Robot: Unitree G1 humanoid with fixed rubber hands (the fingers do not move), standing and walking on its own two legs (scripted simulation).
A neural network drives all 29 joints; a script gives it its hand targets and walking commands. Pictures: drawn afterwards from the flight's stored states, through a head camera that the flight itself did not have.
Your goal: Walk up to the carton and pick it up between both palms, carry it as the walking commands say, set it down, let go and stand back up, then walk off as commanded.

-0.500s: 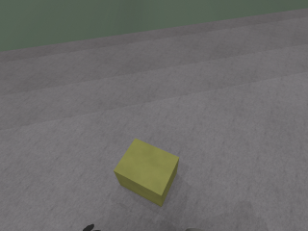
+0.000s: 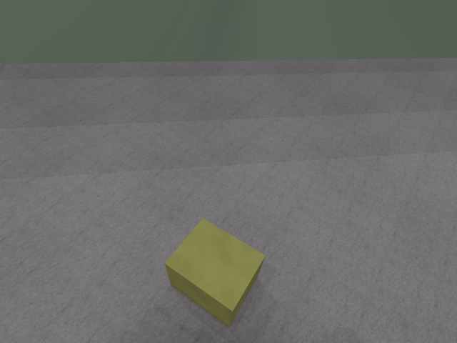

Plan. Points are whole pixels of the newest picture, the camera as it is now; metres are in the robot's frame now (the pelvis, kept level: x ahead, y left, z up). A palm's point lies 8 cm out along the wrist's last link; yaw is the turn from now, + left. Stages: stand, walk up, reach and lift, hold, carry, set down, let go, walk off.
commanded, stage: walk up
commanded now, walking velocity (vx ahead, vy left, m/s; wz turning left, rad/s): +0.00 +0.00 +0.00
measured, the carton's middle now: (215, 271) +0.50 +0.04 -0.65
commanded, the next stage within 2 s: none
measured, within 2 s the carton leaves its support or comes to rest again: neither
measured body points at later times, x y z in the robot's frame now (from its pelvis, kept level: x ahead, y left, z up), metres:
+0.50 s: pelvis +0.02 +0.01 +0.01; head +0.02 +0.01 +0.46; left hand -0.01 +0.22 -0.16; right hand +0.00 -0.21 -0.15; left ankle +0.02 +0.09 -0.74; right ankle +0.04 -0.09 -0.74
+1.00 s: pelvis +0.04 +0.01 +0.01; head +0.04 +0.01 +0.46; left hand +0.01 +0.21 -0.16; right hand +0.01 -0.20 -0.15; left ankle +0.02 +0.10 -0.74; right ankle +0.04 -0.09 -0.74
